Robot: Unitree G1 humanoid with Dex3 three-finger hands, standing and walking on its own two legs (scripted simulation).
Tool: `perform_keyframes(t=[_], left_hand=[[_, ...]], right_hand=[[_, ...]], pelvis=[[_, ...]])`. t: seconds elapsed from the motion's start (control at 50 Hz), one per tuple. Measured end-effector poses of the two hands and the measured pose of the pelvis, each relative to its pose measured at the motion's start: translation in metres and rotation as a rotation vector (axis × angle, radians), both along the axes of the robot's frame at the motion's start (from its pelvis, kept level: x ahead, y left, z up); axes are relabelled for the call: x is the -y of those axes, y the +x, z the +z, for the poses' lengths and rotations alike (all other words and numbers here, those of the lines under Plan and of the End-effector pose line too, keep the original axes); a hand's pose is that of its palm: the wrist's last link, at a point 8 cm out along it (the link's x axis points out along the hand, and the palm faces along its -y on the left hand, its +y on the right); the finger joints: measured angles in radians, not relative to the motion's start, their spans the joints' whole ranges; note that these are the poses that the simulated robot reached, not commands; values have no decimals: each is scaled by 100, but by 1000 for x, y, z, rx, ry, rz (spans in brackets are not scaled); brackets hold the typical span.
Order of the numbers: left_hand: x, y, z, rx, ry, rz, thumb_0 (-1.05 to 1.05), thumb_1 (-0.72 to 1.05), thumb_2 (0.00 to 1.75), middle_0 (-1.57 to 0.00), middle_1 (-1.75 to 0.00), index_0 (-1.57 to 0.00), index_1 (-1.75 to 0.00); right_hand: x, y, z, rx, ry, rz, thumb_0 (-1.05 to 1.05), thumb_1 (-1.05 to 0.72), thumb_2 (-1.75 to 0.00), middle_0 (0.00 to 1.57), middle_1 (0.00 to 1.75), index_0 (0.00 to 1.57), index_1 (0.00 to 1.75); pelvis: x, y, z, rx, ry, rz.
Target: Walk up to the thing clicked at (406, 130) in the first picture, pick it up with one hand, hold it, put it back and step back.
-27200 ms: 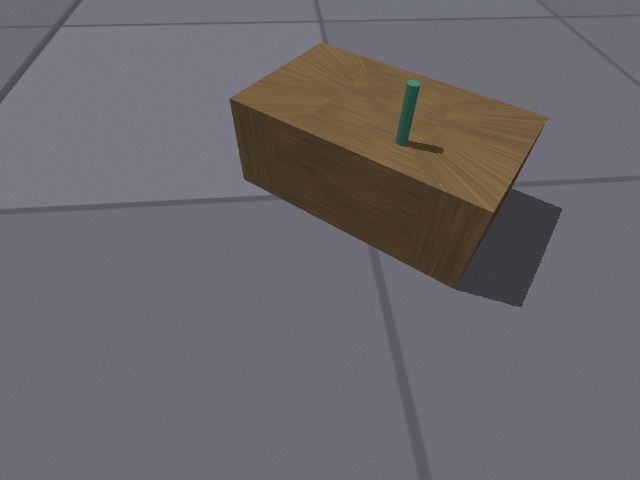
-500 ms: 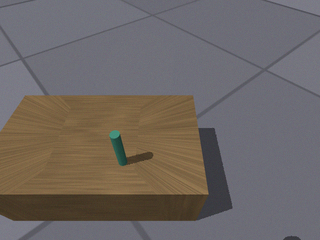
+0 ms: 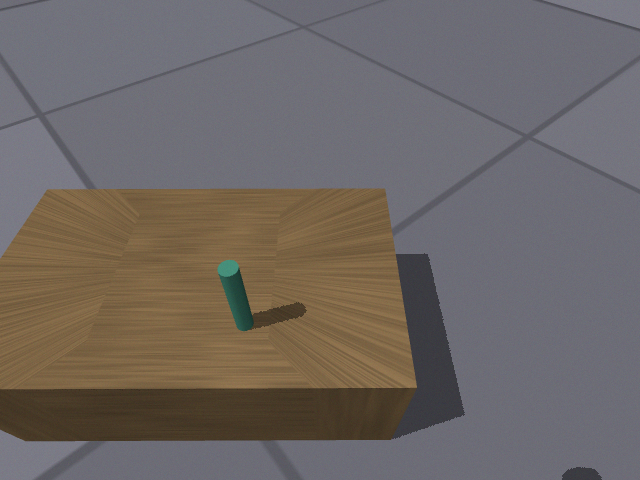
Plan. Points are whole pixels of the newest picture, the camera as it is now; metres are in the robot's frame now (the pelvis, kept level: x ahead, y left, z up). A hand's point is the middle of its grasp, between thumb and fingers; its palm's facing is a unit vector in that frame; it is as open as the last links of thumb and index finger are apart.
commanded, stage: stand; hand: left
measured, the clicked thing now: (237, 298) +0.51 +0.19 -0.25
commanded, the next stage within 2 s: step back in 0.08 s
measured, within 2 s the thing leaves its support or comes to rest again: neither
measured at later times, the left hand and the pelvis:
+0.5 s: hand out of the picture +0.08 +0.33 -0.18, palm faces -0.03 -0.93 -0.38, open 7.4 cm; pelvis -0.07 +0.06 -0.02, yaw +0 degrees
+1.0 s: hand out of the picture -0.03 +0.31 -0.15, palm faces -0.07 -0.91 -0.41, open 7.4 cm; pelvis -0.16 +0.06 -0.02, yaw -4 degrees
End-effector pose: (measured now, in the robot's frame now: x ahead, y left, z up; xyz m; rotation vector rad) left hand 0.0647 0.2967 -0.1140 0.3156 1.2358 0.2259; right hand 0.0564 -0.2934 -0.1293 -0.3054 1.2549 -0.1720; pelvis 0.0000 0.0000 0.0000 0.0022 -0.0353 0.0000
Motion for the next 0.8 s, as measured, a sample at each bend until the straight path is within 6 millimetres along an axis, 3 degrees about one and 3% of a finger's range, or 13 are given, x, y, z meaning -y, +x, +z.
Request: perform_keyframes(t=[0.12,0.26,0.34,0.44,0.56,0.68,0.8], left_hand=[[-2,1,-1,1,-3,10,0,90,90,-20,-30,-21,-30],[-23,2,-4,31,31,-13,0,90,90,-20,-30,-21,-30],[-42,7,-11,56,46,-56,0,90,90,-20,-30,-21,-30],[-66,16,-28,124,24,-73,0,90,90,-20,-30,-21,-30],[-74,-7,-25,81,9,-67,0,90,90,-20,-30,-21,-30],[-74,-43,-24,18,14,-97,0,90,90,-20,-30,-21,-30],[-64,-68,-24,23,45,-125,0,90,90,-20,-30,-21,-30]], right_hand=[[1,1,0,-6,-2,-4,1,-90,-89,21,30,20,30],[5,-5,1,-6,-43,-15,1,-90,-89,21,30,20,30],[-2,-23,3,-2,-77,-22,1,-90,-89,21,30,20,30],[-20,-65,0,-51,-130,-16,1,-90,-89,21,30,20,30],[-44,-100,13,-89,-112,-40,1,-90,-89,21,30,20,30],[-50,-102,10,-5,-101,-55,1,-90,-89,21,30,20,30],[-37,-105,-10,74,-67,-59,1,-90,-89,21,30,20,30]], pelvis=[[-1,-2,-1,-8,0,-2],[-14,-30,-8,-14,14,-14],[-31,-45,-15,-23,11,-10],[-56,-66,-31,-13,12,0],[-64,-80,-16,-27,-17,-11],[-68,-98,-16,-26,-19,-51],[-58,-122,-29,-12,-2,-89]])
